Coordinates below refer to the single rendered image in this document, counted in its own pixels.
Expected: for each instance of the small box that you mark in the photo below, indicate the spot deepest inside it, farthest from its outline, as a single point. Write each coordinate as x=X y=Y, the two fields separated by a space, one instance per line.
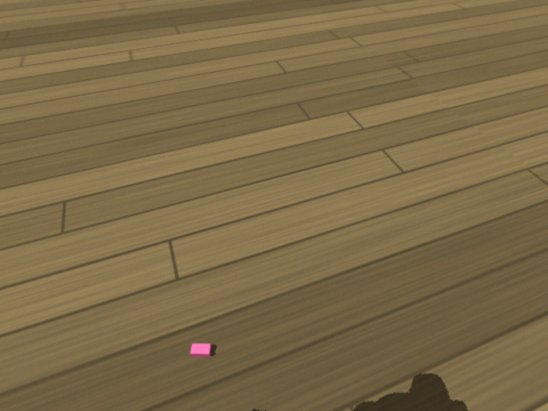
x=201 y=350

